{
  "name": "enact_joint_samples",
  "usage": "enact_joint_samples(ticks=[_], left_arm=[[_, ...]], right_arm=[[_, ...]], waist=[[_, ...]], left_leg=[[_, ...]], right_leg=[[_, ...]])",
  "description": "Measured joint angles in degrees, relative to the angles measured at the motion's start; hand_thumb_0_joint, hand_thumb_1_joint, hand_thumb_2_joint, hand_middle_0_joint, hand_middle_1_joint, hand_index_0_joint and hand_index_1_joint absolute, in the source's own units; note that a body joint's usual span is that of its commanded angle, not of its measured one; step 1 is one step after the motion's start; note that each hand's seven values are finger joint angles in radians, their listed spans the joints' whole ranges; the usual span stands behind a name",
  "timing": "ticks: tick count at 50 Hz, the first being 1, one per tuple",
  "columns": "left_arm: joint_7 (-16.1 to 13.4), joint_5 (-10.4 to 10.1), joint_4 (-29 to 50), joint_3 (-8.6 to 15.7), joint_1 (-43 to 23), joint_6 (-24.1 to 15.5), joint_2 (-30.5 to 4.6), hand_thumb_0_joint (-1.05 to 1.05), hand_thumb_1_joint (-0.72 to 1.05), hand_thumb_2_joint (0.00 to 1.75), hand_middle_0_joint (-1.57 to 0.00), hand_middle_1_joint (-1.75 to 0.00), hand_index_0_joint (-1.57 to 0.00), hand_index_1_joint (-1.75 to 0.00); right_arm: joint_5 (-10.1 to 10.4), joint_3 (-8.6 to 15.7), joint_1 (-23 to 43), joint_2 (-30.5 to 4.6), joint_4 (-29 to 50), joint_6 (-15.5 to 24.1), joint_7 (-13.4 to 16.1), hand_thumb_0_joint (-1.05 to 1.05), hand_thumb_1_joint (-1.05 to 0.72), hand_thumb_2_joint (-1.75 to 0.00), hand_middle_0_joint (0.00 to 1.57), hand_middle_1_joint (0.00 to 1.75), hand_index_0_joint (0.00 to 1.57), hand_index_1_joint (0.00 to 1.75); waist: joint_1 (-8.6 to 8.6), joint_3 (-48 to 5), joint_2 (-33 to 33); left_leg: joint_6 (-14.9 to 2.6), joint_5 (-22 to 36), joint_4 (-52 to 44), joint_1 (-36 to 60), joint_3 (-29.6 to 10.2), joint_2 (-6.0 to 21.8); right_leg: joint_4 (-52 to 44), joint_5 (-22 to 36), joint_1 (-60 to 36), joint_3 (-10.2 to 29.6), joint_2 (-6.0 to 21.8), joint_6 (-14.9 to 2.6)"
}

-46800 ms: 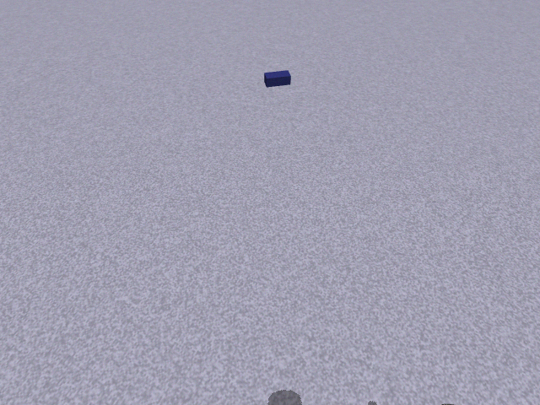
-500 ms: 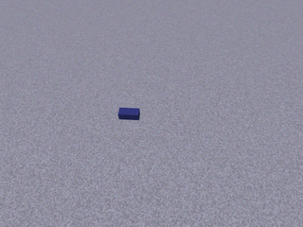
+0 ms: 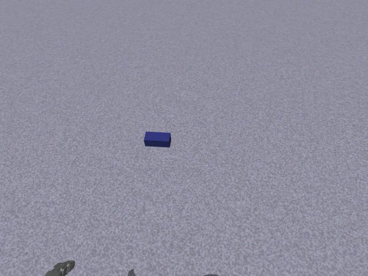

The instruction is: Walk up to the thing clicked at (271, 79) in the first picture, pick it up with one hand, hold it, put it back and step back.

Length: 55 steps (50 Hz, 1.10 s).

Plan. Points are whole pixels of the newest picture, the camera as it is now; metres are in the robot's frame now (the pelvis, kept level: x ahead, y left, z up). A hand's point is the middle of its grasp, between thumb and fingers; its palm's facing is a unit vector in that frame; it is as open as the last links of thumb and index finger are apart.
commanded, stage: step back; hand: left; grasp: from above
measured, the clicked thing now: (157, 139) +1.05 +0.19 -0.73
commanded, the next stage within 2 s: stand in 0.20 s
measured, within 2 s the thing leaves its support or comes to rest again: neither
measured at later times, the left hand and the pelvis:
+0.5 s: hand out of the picture +0.11 +0.26 -0.13, palm faces -0.01 -0.94 -0.34, open 7.4 cm; pelvis +0.02 +0.01 +0.02, yaw -1 degrees
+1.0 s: hand out of the picture +0.08 +0.25 -0.13, palm faces -0.04 -0.94 -0.35, open 7.4 cm; pelvis +0.01 -0.01 +0.02, yaw -1 degrees
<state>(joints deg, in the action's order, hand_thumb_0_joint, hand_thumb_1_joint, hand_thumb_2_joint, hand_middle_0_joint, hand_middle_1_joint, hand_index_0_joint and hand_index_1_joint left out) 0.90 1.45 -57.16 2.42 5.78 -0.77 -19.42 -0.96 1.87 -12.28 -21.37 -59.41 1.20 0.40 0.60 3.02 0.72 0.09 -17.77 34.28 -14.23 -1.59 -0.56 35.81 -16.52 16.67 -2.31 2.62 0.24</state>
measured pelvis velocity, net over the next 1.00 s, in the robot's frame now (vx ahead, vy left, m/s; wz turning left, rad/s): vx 0.01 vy -0.01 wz -0.02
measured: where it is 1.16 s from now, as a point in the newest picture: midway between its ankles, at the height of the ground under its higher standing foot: outside the picture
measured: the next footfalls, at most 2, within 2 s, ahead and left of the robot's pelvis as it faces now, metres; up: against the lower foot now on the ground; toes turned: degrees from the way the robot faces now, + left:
none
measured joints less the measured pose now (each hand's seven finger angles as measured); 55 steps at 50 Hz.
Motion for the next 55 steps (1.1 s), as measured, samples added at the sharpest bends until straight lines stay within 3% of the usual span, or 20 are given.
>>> enact_joint_samples(ticks=[13, 24, 55], left_arm=[[-0.4, -1.6, -4.7, -0.9, -2.6, 0.2, -0.5, 0.01, 0.90, 0.90, -0.20, -0.30, -0.20, -0.30], [-0.4, -1.1, -7.8, -2.0, -2.0, 0.3, -0.6, 0.01, 0.90, 0.90, -0.20, -0.30, -0.20, -0.30], [-0.2, -1.0, -8.2, -3.0, 0.3, 0.0, -0.9, 0.01, 0.90, 0.90, -0.20, -0.30, -0.20, -0.30]], right_arm=[[0.1, -1.6, 6.4, 2.4, -3.7, 0.7, -0.3, 0.01, -0.91, -0.89, 0.20, 0.30, 0.20, 0.30], [0.5, -1.6, 9.8, 1.9, -4.4, 0.2, -0.4, 0.01, -0.91, -0.89, 0.20, 0.30, 0.20, 0.30], [0.2, -2.0, 5.1, 1.3, -6.9, -0.6, -1.2, 0.01, -0.91, -0.89, 0.20, 0.30, 0.20, 0.30]], waist=[[0.25, 0.3, -1.8], [0.54, 0.3, -1.0], [-0.44, -0.3, -0.4]], left_leg=[[0.18, 2.6, -8.0, 5.3, 0.5, 0.4], [0.17, 5.6, -14.3, 9.6, 1.2, 0.5], [1.26, 7.7, -16.3, 8.6, 0.8, 1.4]], right_leg=[[-9.4, 3.2, -5.8, 0.2, -0.5, 0.75], [-15.1, 6.2, -9.5, 0.8, -0.6, 0.94], [-16.2, 7.7, -8.2, 0.4, -1.5, -0.19]])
